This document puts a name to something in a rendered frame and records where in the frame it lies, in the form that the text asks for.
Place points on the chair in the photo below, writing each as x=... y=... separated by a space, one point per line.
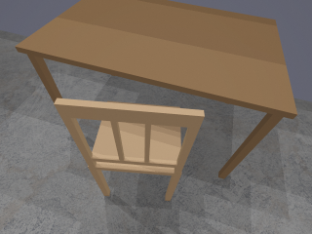
x=133 y=137

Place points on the table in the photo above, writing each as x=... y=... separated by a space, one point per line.
x=205 y=52

